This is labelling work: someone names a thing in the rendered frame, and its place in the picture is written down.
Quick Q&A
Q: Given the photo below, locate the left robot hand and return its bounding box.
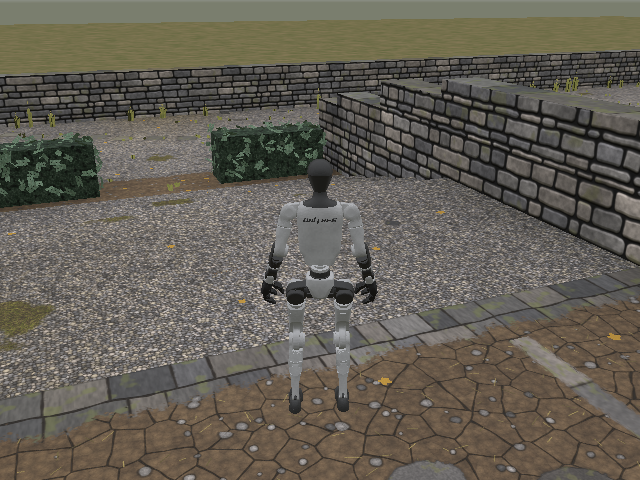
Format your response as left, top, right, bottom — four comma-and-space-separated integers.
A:
261, 280, 284, 304

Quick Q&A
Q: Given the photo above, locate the left robot upper arm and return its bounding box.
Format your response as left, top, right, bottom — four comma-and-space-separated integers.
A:
273, 202, 299, 258

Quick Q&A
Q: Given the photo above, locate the right robot foot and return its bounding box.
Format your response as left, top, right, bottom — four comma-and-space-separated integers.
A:
335, 386, 349, 412

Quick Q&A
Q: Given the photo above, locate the right robot upper arm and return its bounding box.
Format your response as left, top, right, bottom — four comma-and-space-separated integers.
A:
341, 202, 367, 258

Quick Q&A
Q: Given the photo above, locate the right robot hand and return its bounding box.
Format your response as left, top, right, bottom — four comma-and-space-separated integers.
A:
354, 281, 378, 304

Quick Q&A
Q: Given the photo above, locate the robot left forearm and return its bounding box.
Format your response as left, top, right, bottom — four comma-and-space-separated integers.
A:
264, 242, 283, 284

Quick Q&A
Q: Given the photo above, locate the robot right forearm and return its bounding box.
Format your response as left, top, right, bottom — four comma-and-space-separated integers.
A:
356, 242, 375, 284

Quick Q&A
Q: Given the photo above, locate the robot left thigh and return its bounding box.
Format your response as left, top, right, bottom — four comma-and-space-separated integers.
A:
286, 279, 306, 350

